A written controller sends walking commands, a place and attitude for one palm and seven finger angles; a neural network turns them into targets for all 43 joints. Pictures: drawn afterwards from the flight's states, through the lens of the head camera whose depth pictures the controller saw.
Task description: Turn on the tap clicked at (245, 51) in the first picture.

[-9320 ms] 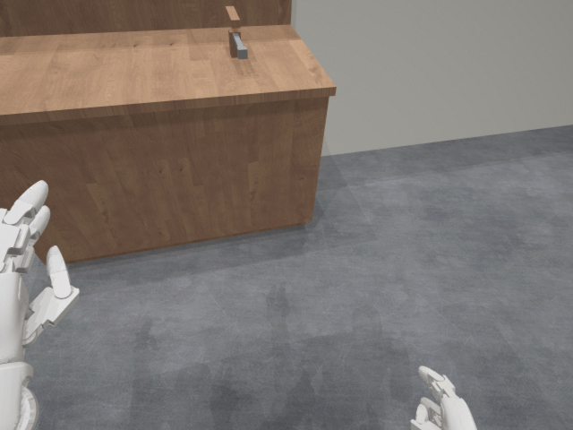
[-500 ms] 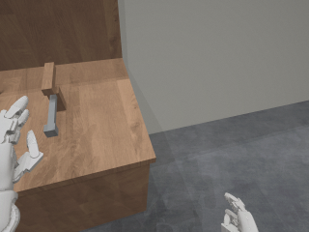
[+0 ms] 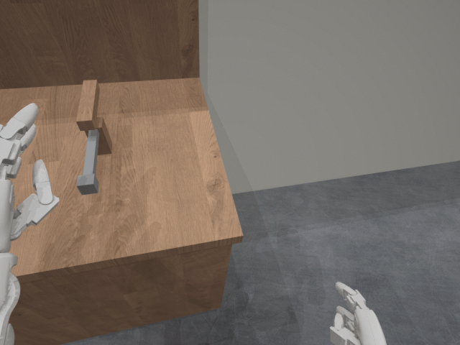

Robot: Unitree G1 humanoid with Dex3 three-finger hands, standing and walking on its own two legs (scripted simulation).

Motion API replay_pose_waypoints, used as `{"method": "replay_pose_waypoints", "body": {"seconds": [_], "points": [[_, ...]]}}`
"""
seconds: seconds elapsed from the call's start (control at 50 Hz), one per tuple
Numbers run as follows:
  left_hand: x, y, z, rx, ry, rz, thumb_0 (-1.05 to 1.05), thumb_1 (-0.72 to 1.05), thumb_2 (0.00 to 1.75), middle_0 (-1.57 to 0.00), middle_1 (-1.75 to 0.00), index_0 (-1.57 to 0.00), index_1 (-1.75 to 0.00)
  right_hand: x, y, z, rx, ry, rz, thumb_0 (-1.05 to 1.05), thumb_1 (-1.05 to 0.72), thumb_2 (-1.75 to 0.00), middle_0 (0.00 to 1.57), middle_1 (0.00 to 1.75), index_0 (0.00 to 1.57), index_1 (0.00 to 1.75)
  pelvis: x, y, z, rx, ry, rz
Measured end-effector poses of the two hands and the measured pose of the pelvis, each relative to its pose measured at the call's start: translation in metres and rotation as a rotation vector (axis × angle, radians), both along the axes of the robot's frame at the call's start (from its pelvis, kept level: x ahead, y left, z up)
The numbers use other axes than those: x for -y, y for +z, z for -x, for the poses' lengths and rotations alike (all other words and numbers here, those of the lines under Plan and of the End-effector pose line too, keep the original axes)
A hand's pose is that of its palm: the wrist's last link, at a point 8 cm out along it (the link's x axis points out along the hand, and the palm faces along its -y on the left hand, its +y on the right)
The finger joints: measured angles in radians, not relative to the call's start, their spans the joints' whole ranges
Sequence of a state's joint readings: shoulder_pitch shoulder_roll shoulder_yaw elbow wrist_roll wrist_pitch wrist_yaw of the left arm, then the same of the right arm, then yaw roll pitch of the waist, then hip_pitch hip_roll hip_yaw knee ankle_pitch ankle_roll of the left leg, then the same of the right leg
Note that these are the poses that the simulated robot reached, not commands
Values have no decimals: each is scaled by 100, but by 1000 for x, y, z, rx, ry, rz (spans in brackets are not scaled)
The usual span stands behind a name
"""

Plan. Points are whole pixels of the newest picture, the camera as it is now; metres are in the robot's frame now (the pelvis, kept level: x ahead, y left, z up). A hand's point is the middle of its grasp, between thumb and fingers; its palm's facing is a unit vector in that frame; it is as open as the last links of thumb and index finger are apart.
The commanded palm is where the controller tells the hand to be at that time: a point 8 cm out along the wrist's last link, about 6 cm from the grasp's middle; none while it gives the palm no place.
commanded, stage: come to a stop and stand still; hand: left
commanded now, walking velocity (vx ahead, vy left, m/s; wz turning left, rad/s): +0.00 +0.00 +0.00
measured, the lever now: (88, 184) +0.34 +0.31 +0.05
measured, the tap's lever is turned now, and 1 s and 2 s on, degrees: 0 0 0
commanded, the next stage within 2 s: look again from close up in 0.94 s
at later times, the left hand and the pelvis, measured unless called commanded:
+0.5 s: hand (53, 215) +0.21 +0.26 +0.17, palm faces +0.42 -0.84 -0.33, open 7.4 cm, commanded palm +0.15 +0.28 +0.18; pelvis -0.02 +0.00 +0.00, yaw -2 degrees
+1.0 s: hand (66, 206) +0.23 +0.25 +0.16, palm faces +0.36 -0.86 -0.37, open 7.4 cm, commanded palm +0.18 +0.28 +0.18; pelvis +0.01 +0.01 +0.00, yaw -2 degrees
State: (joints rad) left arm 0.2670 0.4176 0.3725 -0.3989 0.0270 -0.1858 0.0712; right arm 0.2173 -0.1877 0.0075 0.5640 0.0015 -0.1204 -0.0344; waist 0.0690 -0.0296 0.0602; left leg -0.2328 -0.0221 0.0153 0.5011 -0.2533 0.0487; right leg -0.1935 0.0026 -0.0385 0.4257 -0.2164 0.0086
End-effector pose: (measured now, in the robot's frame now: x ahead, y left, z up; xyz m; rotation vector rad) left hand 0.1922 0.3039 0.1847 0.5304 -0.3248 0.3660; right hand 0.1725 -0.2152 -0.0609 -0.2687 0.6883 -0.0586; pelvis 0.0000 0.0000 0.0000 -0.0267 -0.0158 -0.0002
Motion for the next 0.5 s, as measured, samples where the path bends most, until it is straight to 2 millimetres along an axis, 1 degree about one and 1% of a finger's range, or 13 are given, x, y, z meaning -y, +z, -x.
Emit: {"method": "replay_pose_waypoints", "body": {"seconds": [0.04, 0.06, 0.08, 0.1, 0.14, 0.2, 0.24, 0.28, 0.34, 0.38, 0.42, 0.46, 0.5], "points": [[-19, 23, -8, 103, 33, -59, 2, 88, 89, -21, -30, -22, -30, 0, -6, 7, -45, 35, 1, 1, -91, -90, 20, 30, 20, 30, 4, -1, 11, 2, -1, -6], [-24, 30, -11, 140, 47, -59, 2, 88, 89, -21, -30, -22, -30, 0, -8, 10, -55, 39, -8, 1, -90, -90, 20, 30, 20, 30, 5, -1, 15, 1, -8, -8], [-26, 35, -12, 162, 51, -50, 2, 88, 89, -21, -30, -22, -30, 1, -9, 14, -56, 33, -22, 2, -90, -90, 20, 30, 20, 30, 5, -2, 18, 0, -15, -9], [-23, 35, -12, 166, 40, -34, 2, 89, 89, -21, -30, -21, -30, 2, -10, 17, -50, 20, -39, 2, -90, -90, 20, 30, 20, 30, 3, -2, 20, -2, -23, -10], [-4, 27, -10, 120, -19, -2, 2, 90, 89, -20, -30, -20, -30, 4, -11, 25, -30, -13, -73, 2, -90, -90, 20, 30, 20, 30, -1, -2, 22, -5, -38, -12], [34, 0, 1, -31, -150, 33, 2, 90, 90, -19, -29, -20, -30, 7, -14, 39, -13, -73, -100, 2, -90, -90, 20, 30, 20, 30, -6, -2, 21, -4, -56, -14], [45, -17, 11, -131, -200, 47, 2, 90, 89, -20, -30, -20, -30, 9, -15, 48, -20, -112, -97, 2, -90, -90, 20, 30, 20, 30, -7, -2, 21, -2, -61, -16], [43, -31, 18, -194, -200, 56, 2, 89, 89, -21, -30, -21, -30, 11, -15, 56, -37, -137, -80, 2, -90, -90, 20, 30, 20, 30, -5, -1, 21, 1, -58, -18], [23, -36, 24, -196, -123, 54, 2, 88, 89, -22, -30, -22, -30, 15, -14, 64, -66, -134, -41, 2, -91, -90, 20, 30, 20, 30, 0, -2, 23, 6, -48, -16], [10, -32, 25, -147, -59, 58, 2, 88, 89, -22, -30, -22, -30, 17, -13, 65, -75, -114, -19, 2, -90, -90, 20, 30, 20, 30, 1, -2, 24, 9, -40, -12], [2, -23, 24, -79, -12, 68, 2, 88, 89, -22, -30, -22, -30, 18, -12, 62, -74, -91, -3, 2, -90, -90, 20, 30, 20, 30, 1, -2, 24, 12, -35, -8], [2, -14, 23, -11, 2, 83, 2, 88, 89, -21, -30, -22, -30, 18, -11, 57, -61, -72, 5, 2, -90, -90, 20, 30, 20, 30, 0, -2, 22, 12, -33, -5], [7, -7, 19, 35, -16, 97, 2, 89, 89, -21, -30, -21, -30, 17, -8, 49, -38, -63, 5, 2, -90, -90, 20, 30, 20, 30, -2, -1, 19, 11, -36, -3]]}}
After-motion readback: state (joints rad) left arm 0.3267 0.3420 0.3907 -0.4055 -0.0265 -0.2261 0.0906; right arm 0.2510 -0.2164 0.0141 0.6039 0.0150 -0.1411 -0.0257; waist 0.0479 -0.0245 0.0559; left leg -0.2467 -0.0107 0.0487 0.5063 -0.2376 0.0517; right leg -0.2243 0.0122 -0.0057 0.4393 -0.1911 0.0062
